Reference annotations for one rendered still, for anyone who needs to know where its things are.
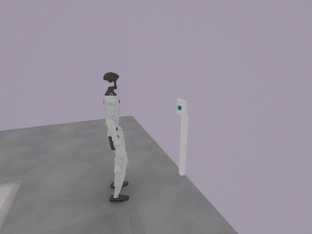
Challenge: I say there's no right robot foot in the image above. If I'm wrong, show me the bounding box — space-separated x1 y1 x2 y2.
109 194 130 203

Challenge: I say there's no robot right forearm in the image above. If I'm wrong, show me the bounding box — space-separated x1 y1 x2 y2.
107 120 122 149

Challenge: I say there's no panel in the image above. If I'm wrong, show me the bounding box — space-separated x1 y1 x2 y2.
176 98 188 176

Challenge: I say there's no robot left thigh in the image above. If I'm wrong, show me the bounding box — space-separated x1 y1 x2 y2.
114 131 126 165

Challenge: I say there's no left robot hand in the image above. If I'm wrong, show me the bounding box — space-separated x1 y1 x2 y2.
118 126 124 137

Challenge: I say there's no robot right upper arm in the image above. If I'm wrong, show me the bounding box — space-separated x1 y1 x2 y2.
105 96 117 126

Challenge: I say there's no right robot hand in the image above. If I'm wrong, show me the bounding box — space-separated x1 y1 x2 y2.
115 147 129 167

